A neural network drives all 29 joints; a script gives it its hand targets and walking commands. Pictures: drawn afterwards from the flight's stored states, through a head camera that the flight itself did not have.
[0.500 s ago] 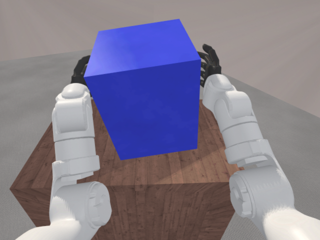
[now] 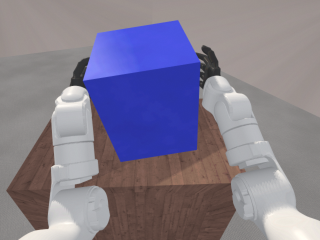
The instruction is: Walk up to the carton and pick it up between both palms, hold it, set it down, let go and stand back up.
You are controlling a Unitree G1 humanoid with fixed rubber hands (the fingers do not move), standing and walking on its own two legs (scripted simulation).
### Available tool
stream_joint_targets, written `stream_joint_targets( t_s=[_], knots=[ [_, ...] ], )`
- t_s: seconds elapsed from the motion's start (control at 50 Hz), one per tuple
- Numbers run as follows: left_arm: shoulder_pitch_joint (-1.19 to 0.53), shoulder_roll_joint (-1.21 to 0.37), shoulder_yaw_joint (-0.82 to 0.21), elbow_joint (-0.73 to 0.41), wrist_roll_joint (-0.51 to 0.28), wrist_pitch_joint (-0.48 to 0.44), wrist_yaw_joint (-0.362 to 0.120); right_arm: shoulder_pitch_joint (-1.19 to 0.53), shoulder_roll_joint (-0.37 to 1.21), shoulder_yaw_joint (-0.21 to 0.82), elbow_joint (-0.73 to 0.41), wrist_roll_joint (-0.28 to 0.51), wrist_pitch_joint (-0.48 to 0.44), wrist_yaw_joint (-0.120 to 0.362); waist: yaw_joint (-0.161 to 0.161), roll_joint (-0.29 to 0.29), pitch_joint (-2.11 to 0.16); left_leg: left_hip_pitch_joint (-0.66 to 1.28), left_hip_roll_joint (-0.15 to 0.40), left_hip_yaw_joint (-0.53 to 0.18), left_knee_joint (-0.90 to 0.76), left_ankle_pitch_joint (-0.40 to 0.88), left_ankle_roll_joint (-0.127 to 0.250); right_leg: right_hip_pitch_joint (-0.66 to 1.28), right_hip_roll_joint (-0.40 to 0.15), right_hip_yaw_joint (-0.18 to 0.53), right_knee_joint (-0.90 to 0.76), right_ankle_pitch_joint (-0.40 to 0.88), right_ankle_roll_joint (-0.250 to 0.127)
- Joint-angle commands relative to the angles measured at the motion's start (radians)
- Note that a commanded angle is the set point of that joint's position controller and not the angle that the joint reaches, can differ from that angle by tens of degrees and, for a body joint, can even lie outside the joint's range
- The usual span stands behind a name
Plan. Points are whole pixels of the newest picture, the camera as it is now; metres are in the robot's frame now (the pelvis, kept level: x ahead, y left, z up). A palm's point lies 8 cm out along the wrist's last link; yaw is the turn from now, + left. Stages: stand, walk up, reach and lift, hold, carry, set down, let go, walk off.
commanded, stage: hold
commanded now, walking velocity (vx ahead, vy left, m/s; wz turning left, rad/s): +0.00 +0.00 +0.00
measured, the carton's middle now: (148, 93) +0.40 +0.00 +0.23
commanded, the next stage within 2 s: none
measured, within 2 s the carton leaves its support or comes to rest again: neither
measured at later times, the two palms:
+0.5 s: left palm (80, 90) +0.35 +0.15 +0.27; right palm (213, 79) +0.36 -0.14 +0.29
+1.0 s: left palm (77, 92) +0.35 +0.16 +0.27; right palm (211, 80) +0.36 -0.13 +0.29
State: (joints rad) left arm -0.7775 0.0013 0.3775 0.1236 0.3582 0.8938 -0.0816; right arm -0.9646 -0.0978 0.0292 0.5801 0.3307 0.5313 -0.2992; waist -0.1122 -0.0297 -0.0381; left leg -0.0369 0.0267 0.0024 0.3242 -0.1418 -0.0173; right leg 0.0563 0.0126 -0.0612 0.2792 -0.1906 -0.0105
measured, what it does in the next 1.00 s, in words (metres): stands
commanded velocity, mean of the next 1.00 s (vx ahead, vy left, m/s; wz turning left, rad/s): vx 0.00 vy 0.00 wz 0.00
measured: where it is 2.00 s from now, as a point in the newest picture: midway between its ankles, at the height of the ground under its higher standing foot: outside the picture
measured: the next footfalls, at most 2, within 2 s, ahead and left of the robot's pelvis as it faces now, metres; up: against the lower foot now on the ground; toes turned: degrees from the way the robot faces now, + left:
none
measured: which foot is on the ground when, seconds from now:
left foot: down 0.00-1.00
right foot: down 0.00-1.00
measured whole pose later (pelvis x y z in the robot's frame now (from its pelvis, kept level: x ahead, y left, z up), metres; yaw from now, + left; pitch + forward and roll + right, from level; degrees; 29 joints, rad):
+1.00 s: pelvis -0.01 +0.00 +0.00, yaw +0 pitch -9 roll +0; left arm -0.81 0.00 0.40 0.19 0.38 0.89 -0.09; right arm -0.99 -0.09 0.00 0.64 0.31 0.54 -0.29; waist -0.11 -0.03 -0.04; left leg -0.02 0.02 0.00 0.32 -0.13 -0.02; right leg 0.06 0.01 -0.06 0.29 -0.19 -0.01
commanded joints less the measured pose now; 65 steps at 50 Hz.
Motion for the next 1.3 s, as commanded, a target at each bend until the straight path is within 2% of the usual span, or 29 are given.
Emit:
stream_joint_targets(
  t_s=[0.0,0.04,0.1,0.14,0.2,0.24,0.28,0.3,0.36,0.4,0.48,0.52,0.56,0.6,0.64,0.72,0.78,0.8,0.86,0.9,0.98,1.02,1.06,1.1,1.12,1.14,1.2,1.24,1.28],
  knots=[
    [-0.726,-0.484,-0.456,-0.141,-0.193,-0.068,-0.134,-0.626,0.602,0.301,-0.265,0.137,-0.012,0.108,0.001,0.066,-0.365,0.133,-0.078,0.027,0.013,0.28,-0.022,0.051,0.054,0.009,-0.002,0.335,0.085],
    [-0.722,-0.476,-0.453,-0.127,-0.178,-0.06,-0.133,-0.604,0.583,0.283,-0.221,0.132,-0.003,0.114,-0.005,0.082,-0.317,0.123,-0.068,0.029,-0.002,0.247,-0.028,0.028,0.059,0.005,-0.011,0.26,0.079],
    [-0.738,-0.487,-0.434,-0.105,-0.174,-0.053,-0.136,-0.627,0.567,0.247,-0.204,0.106,-0.001,0.134,0.012,0.08,-0.276,0.092,-0.057,0.03,-0.043,0.152,-0.026,-0.003,0.06,-0.008,-0.031,0.129,0.067],
    [-0.752,-0.49,-0.444,-0.092,-0.185,-0.058,-0.139,-0.642,0.59,0.247,-0.215,0.099,-0.008,0.134,0.002,0.048,-0.303,0.095,-0.064,0.031,-0.033,0.169,-0.016,0.005,0.056,0.001,-0.022,0.177,0.073],
    [-0.765,-0.499,-0.457,-0.082,-0.193,-0.064,-0.134,-0.681,0.592,0.25,-0.225,0.102,-0.014,0.13,-0.01,0.057,-0.309,0.099,-0.062,0.031,-0.024,0.154,-0.019,-0.004,0.052,0.004,-0.018,0.171,0.074],
    [-0.77,-0.484,-0.43,-0.08,-0.18,-0.067,-0.133,-0.672,0.601,0.245,-0.208,0.092,-0.012,0.133,0.013,0.036,-0.331,0.08,-0.063,0.028,-0.042,0.132,-0.008,0.019,0.056,0.001,-0.02,0.165,0.076],
    [-0.752,-0.485,-0.431,-0.07,-0.19,-0.069,-0.138,-0.665,0.604,0.256,-0.218,0.099,-0.013,0.129,0.014,0.031,-0.352,0.085,-0.07,0.035,-0.03,0.159,-0.002,0.039,0.052,0.007,-0.015,0.21,0.08],
    [-0.746,-0.473,-0.433,-0.07,-0.192,-0.069,-0.143,-0.653,0.606,0.256,-0.226,0.105,-0.011,0.123,-0.005,0.036,-0.356,0.094,-0.074,0.032,-0.025,0.165,-0.001,0.046,0.044,0.014,-0.01,0.252,0.081],
    [-0.73,-0.456,-0.395,-0.034,-0.16,-0.062,-0.156,-0.649,0.598,0.253,-0.2,0.093,-0.002,0.112,0.008,0.02,-0.302,0.08,-0.074,0.034,-0.03,0.171,-0.003,0.049,0.046,0.015,-0.013,0.263,0.093],
    [-0.707,-0.451,-0.39,-0.031,-0.157,-0.061,-0.163,-0.646,0.594,0.253,-0.203,0.099,-0.007,0.114,0.007,0.01,-0.313,0.075,-0.076,0.036,-0.038,0.145,0.004,0.055,0.041,0.013,-0.016,0.241,0.092],
    [-0.769,-0.466,-0.405,-0.031,-0.164,-0.069,-0.159,-0.671,0.589,0.224,-0.169,0.084,-0.014,0.125,-0.001,0.057,-0.295,0.09,-0.073,0.039,-0.038,0.135,-0.01,0.021,0.049,0.001,-0.022,0.188,0.083],
    [-0.771,-0.484,-0.404,-0.014,-0.161,-0.069,-0.158,-0.682,0.585,0.217,-0.179,0.085,-0.02,0.132,0.012,0.075,-0.28,0.07,-0.066,0.039,-0.046,0.122,-0.013,0.008,0.051,0.002,-0.03,0.145,0.075],
    [-0.798,-0.479,-0.409,-0.035,-0.179,-0.081,-0.154,-0.704,0.597,0.222,-0.177,0.085,-0.026,0.132,0.004,0.05,-0.336,0.078,-0.069,0.037,-0.037,0.116,-0.005,0.019,0.047,0.002,-0.02,0.149,0.072],
    [-0.794,-0.477,-0.395,-0.008,-0.165,-0.082,-0.148,-0.725,0.602,0.226,-0.182,0.086,-0.028,0.131,0.023,0.045,-0.319,0.073,-0.07,0.043,-0.034,0.139,-0.001,0.013,0.049,0.004,-0.02,0.176,0.077],
    [-0.796,-0.483,-0.42,-0.057,-0.18,-0.088,-0.144,-0.687,0.616,0.239,-0.186,0.1,-0.029,0.131,0.005,0.062,-0.359,0.095,-0.069,0.037,-0.023,0.174,-0.007,0.021,0.051,-0.001,-0.012,0.207,0.077],
    [-0.793,-0.476,-0.402,0.009,-0.178,-0.081,-0.145,-0.677,0.594,0.198,-0.122,0.075,-0.017,0.129,-0.01,0.053,-0.286,0.091,-0.062,0.028,-0.039,0.098,-0.006,-0.013,0.044,0.001,-0.029,0.139,0.074],
    [-0.763,-0.462,-0.404,-0.018,-0.165,-0.081,-0.155,-0.637,0.585,0.214,-0.14,0.082,-0.017,0.122,-0.014,0.053,-0.32,0.087,-0.071,0.036,-0.03,0.147,-0.007,0.033,0.046,0.005,-0.016,0.218,0.083],
    [-0.766,-0.467,-0.398,-0.032,-0.169,-0.082,-0.154,-0.665,0.592,0.233,-0.166,0.092,-0.019,0.122,0.005,0.048,-0.335,0.095,-0.069,0.035,-0.029,0.177,-0.011,0.037,0.052,0.0,-0.015,0.223,0.08],
    [-0.739,-0.466,-0.398,-0.017,-0.176,-0.08,-0.152,-0.675,0.6,0.27,-0.199,0.121,-0.019,0.117,0.011,0.022,-0.349,0.1,-0.077,0.035,-0.016,0.217,-0.005,0.064,0.052,0.007,-0.006,0.291,0.089],
    [-0.756,-0.481,-0.411,-0.044,-0.173,-0.075,-0.151,-0.665,0.586,0.251,-0.18,0.118,-0.019,0.118,0.002,0.07,-0.329,0.112,-0.072,0.032,-0.018,0.218,-0.017,0.042,0.051,0.006,-0.016,0.235,0.08],
    [-0.783,-0.494,-0.397,-0.001,-0.159,-0.075,-0.144,-0.686,0.567,0.191,-0.128,0.074,-0.028,0.145,0.014,0.077,-0.253,0.062,-0.049,0.027,-0.063,0.083,-0.015,-0.014,0.06,-0.006,-0.038,0.065,0.059],
    [-0.814,-0.49,-0.406,0.0,-0.175,-0.084,-0.14,-0.711,0.588,0.19,-0.135,0.071,-0.037,0.15,0.006,0.06,-0.301,0.057,-0.056,0.029,-0.06,0.061,-0.008,-0.014,0.05,-0.004,-0.03,0.077,0.065],
    [-0.835,-0.51,-0.433,-0.042,-0.193,-0.096,-0.128,-0.719,0.61,0.202,-0.166,0.074,-0.045,0.151,-0.001,0.07,-0.374,0.089,-0.057,0.029,-0.039,0.116,-0.009,-0.002,0.053,-0.006,-0.012,0.131,0.068],
    [-0.823,-0.496,-0.431,-0.021,-0.181,-0.093,-0.121,-0.69,0.59,0.205,-0.118,0.082,-0.035,0.151,0.001,0.085,-0.327,0.117,-0.057,0.027,-0.027,0.171,-0.018,-0.005,0.06,-0.006,-0.02,0.16,0.066],
    [-0.809,-0.501,-0.428,-0.027,-0.18,-0.092,-0.122,-0.7,0.592,0.212,-0.139,0.08,-0.037,0.15,0.01,0.076,-0.349,0.117,-0.057,0.027,-0.032,0.145,-0.017,0.002,0.059,-0.009,-0.021,0.14,0.065],
    [-0.809,-0.486,-0.423,-0.014,-0.184,-0.092,-0.125,-0.694,0.608,0.214,-0.138,0.08,-0.036,0.145,-0.005,0.055,-0.336,0.098,-0.062,0.032,-0.034,0.125,-0.006,0.004,0.053,-0.004,-0.027,0.14,0.072],
    [-0.787,-0.478,-0.408,0.002,-0.177,-0.088,-0.131,-0.685,0.597,0.213,-0.135,0.075,-0.032,0.132,-0.007,0.041,-0.331,0.096,-0.067,0.031,-0.033,0.124,-0.003,0.012,0.048,0.005,-0.027,0.172,0.076],
    [-0.752,-0.474,-0.385,0.043,-0.168,-0.084,-0.138,-0.682,0.59,0.2,-0.125,0.066,-0.032,0.133,0.005,0.04,-0.296,0.065,-0.067,0.032,-0.045,0.102,0.003,0.013,0.042,0.005,-0.032,0.146,0.077],
    [-0.78,-0.48,-0.394,0.006,-0.168,-0.092,-0.141,-0.684,0.601,0.213,-0.136,0.081,-0.036,0.135,0.008,0.042,-0.312,0.066,-0.067,0.035,-0.045,0.116,-0.004,0.025,0.051,0.001,-0.022,0.154,0.073]
  ],
)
